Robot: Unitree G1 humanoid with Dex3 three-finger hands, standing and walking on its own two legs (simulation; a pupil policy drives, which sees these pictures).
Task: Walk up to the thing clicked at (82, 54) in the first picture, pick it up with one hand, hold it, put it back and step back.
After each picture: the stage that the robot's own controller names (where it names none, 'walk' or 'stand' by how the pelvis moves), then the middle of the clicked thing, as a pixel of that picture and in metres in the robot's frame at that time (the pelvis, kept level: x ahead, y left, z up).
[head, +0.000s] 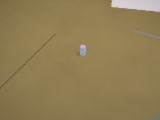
stand; (82, 50) +1.27 -0.01 -0.72
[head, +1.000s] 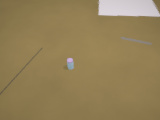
walk; (70, 63) +1.14 +0.22 -0.71
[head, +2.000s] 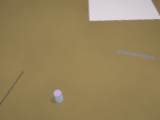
walk; (58, 96) +0.66 +0.27 -0.71
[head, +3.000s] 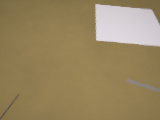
walk; out of the picture +0.39 +0.13 -0.69
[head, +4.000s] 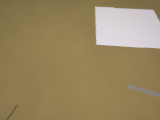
stand; out of the picture +0.32 +0.15 -0.71
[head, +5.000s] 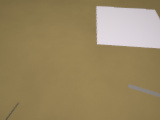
stand; out of the picture +0.33 +0.16 -0.72
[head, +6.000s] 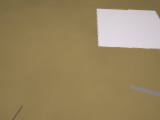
stand; out of the picture +0.34 +0.15 -0.73
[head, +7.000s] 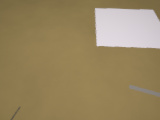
stand; out of the picture +0.33 +0.16 -0.73
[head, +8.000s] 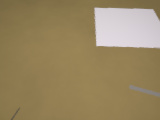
stand; out of the picture +0.31 +0.16 -0.73
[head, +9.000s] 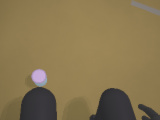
go down; (39, 78) +0.39 +0.17 -0.38
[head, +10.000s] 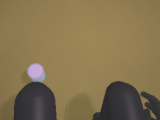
go down; (37, 73) +0.39 +0.19 -0.31
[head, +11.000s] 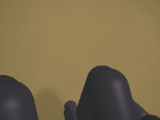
close in; out of the picture +0.38 +0.22 -0.23
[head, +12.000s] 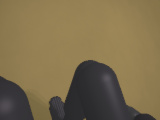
close; out of the picture +0.39 +0.23 -0.22
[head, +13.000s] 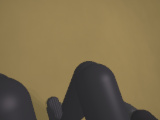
lift; out of the picture +0.37 +0.23 -0.23
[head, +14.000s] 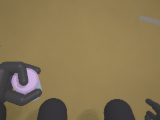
lift; (28, 86) +0.32 +0.19 -0.02
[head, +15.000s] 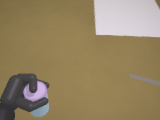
hold; (37, 99) +0.30 +0.16 +0.00
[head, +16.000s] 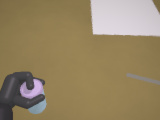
hold; (34, 97) +0.31 +0.17 +0.00
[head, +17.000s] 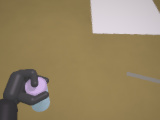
hold; (38, 95) +0.32 +0.16 -0.01
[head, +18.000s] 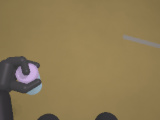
crouch; (30, 80) +0.37 +0.17 -0.06
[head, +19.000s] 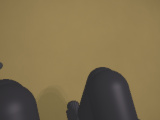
lower; out of the picture +0.39 +0.23 -0.20
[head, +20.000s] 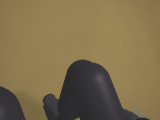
lower; out of the picture +0.41 +0.26 -0.22
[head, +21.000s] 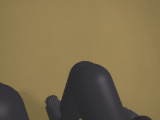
lower; out of the picture +0.40 +0.26 -0.22
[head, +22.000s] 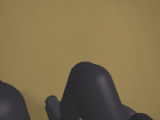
lower; out of the picture +0.40 +0.26 -0.23
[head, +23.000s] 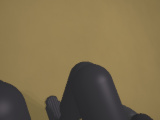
loosen; out of the picture +0.40 +0.26 -0.22
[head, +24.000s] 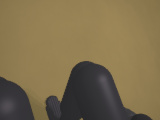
withdraw; out of the picture +0.38 +0.24 -0.23
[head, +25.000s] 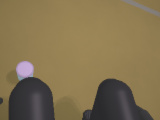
walk; (25, 72) +0.40 +0.21 -0.29
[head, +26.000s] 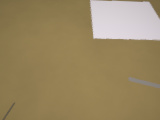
stand; out of the picture +0.32 +0.14 -0.65
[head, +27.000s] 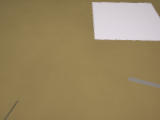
stand; out of the picture +0.35 +0.16 -0.66
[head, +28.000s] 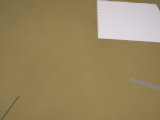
stand; out of the picture +0.34 +0.15 -0.68
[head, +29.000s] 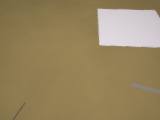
walk; out of the picture +0.36 +0.15 -0.72
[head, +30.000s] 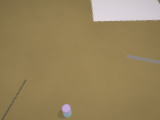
walk; (66, 110) +0.49 +0.16 -0.71
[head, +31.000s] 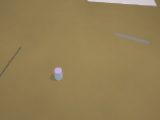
walk; (58, 73) +0.75 +0.16 -0.71
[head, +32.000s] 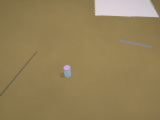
stand; (67, 71) +0.98 +0.20 -0.71
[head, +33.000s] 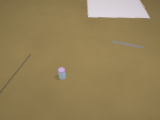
stand; (61, 73) +0.98 +0.20 -0.72
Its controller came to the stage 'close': yes
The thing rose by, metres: 0.70
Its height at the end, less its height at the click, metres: +0.00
